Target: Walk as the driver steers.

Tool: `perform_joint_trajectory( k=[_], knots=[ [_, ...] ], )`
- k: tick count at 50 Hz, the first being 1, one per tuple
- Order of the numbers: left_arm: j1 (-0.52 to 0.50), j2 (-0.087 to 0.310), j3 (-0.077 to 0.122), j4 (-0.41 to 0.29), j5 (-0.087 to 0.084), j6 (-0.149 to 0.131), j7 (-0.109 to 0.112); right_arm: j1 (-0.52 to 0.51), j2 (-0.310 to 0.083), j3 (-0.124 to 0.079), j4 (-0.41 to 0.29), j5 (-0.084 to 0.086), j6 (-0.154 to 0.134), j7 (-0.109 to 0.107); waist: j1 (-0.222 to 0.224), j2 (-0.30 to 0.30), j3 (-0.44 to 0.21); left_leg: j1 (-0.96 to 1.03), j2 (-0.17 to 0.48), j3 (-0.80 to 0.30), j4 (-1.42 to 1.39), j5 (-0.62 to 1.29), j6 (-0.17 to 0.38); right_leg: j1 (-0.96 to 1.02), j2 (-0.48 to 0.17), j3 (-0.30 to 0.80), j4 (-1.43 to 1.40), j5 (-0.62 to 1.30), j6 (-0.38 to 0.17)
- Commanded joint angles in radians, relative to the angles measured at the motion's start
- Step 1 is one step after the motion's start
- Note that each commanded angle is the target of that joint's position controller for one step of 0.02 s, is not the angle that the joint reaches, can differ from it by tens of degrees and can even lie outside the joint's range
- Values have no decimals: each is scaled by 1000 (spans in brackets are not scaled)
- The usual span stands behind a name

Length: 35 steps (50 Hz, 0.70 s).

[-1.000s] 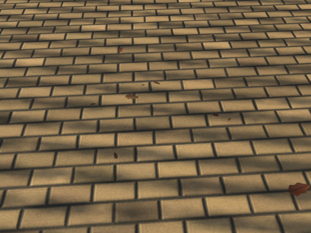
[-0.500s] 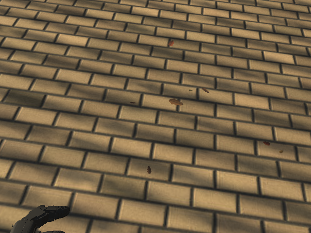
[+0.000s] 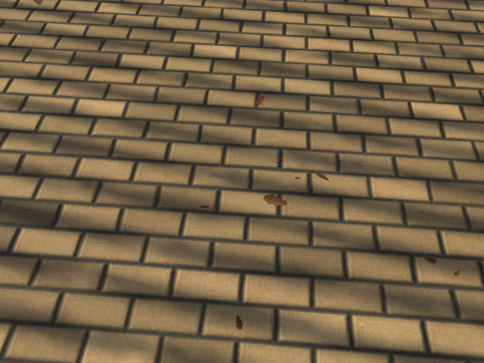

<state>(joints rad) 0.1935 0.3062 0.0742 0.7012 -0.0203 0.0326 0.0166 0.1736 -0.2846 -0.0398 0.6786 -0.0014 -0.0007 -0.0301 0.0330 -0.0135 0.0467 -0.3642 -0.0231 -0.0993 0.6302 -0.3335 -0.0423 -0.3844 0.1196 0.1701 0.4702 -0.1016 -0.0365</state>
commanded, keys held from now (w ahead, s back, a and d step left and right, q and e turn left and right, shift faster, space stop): w+e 0.44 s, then w+q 0.56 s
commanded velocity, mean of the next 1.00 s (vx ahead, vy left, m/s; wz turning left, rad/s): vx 0.43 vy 0.00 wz -0.15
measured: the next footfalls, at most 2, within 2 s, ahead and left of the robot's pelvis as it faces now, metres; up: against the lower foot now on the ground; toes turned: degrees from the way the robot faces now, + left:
left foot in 0.02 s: +0.07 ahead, +0.13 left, +0.00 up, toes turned -6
right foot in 0.54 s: +0.25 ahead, -0.21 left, +0.00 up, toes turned -21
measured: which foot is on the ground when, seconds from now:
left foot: up 0.00-0.00, down 0.02-0.54, up 0.56-1.00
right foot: down 0.00-0.02, up 0.04-0.52, down 0.54-1.00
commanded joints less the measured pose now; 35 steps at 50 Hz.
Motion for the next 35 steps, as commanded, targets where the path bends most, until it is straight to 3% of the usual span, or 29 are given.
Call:
perform_joint_trajectory(
  k=[1, 2, 3, 4, 5, 6, 7, 9, 12, 16, 19, 22, 24, 25, 26, 27, 28, 29, 30, 32, 34, 35],
  knots=[
    [-77, 114, 25, -94, -8, -4, 11, 177, -116, -45, -22, 3, -36, 4, -117, -88, -119, 340, 54, 4, -226, 4, 70, -179, -132, 239, -97, -572, -62],
    [-81, 33, 7, -117, -9, -12, 8, 236, -204, -66, -13, -20, -39, -2, -121, 151, -128, 403, 293, -300, -355, -289, 160, -334, -10, 45, 219, -559, 2],
    [-96, 71, 18, -151, -6, -34, 4, 168, -260, -80, -25, -51, -48, 12, -86, 268, -31, 279, 413, -561, -467, -435, 252, -444, -21, 9, 411, -428, 9],
    [-69, 127, 33, -137, -1, -43, -1, 89, -207, -67, -52, -44, -60, 5, -47, 213, 6, 243, 395, -511, -472, -429, 252, -446, -69, 33, 506, -333, 13],
    [-19, 143, 42, -105, 1, -42, -5, 46, -160, -55, -58, -21, -67, -3, -24, 188, 14, 255, 345, -406, -468, -354, 215, -446, -77, 12, 548, -260, 30],
    [18, 136, 43, -80, 7, -40, -5, 38, -137, -48, -61, -6, -69, -7, -21, 167, -9, 289, 307, -324, -457, -274, 184, -437, -88, -14, 599, -209, 49],
    [15, 114, 38, -75, 10, -41, -11, 58, -132, -44, -51, -2, -72, -9, -36, 154, 6, 285, 289, -255, -467, -196, 177, -444, -103, -31, 647, -158, 63],
    [-17, 85, 31, -87, 4, -46, -19, 109, -124, -42, -36, -12, -83, -9, -62, 134, 14, 285, 266, -145, -483, -88, 173, -445, -124, -58, 689, -83, 79],
    [-72, 68, 23, -117, -1, -50, -25, 174, -129, -46, -14, -15, -86, -4, -100, 129, 26, 335, 271, -61, -493, -5, 189, -481, -148, -65, 629, -25, 99],
    [-141, 45, 10, -156, -2, -53, -44, 191, -164, -59, 7, -10, -80, 3, -126, 138, 46, 362, 290, 37, -501, 102, 197, -443, -176, -105, 441, 21, 109],
    [-204, 22, -5, -185, -5, -58, -64, 211, -187, -69, 32, 2, -75, 8, -147, 129, 70, 363, 309, 103, -494, 154, 198, -383, -189, -158, 318, 9, 86],
    [-231, 25, -9, -206, -10, -60, -80, 221, -204, -78, 57, 21, -68, 15, -143, 125, 82, 390, 331, 149, -464, 203, 186, -320, -187, -199, 228, -68, 32],
    [-202, 27, -9, -207, -6, -66, -82, 235, -210, -77, 82, 35, -61, 22, -105, 131, 59, 365, 346, 153, -411, 428, 189, -167, -142, -227, 157, -146, -22],
    [-113, 54, 7, -187, -4, -69, -78, 219, -221, -77, 91, 40, -58, 23, -35, 130, 5, 348, 333, 182, -304, 662, 178, -14, -100, -251, 100, -132, -53],
    [56, 107, 38, -135, -5, -70, -69, 216, -208, -67, 99, 42, -57, 22, 57, 96, -99, 286, 289, 241, -103, 816, 150, 240, -59, -267, 33, -57, -87],
    [232, 174, 65, -95, -1, -62, -51, 217, -166, -45, 83, 24, -67, 22, 140, 39, -232, 56, 248, 251, 174, 598, 108, 577, -166, -123, 68, -48, -122],
    [264, 298, 75, -89, 12, -66, -35, 298, -27, 3, 35, 0, -86, 34, 60, -264, -375, -319, 65, 198, 565, -210, 38, 849, -497, 416, -26, -210, -280],
    [277, 207, 53, -102, 22, -80, -34, 220, -133, -25, 56, 39, -109, 34, 132, -137, -433, -373, 40, -24, 700, -254, 45, 782, -543, 557, -146, -249, -300],
    [230, 166, 35, -78, 25, -91, -38, 137, -178, -43, 21, 68, -114, 35, 112, -125, -266, -443, 81, -20, 714, -169, 59, 667, -504, 364, -153, -163, -248],
    [106, 88, 12, -67, 15, -101, -42, 107, -155, -41, 27, 32, -107, 26, 32, -83, -120, -386, 158, 8, 603, -3, 60, 432, -409, 136, -194, -45, -189],
    [43, 50, 6, -63, 28, -119, -43, 175, -122, -42, 60, 35, -77, 33, -29, -110, -87, -278, 176, -1, 570, 107, 53, 311, -361, 10, -263, 56, -166],
    [36, 49, 9, -52, 29, -132, -42, 193, -99, -39, 70, 36, -64, 34, -44, -87, -77, -269, 170, -1, 567, 128, 46, 288, -358, -33, -282, 134, -169]
  ],
)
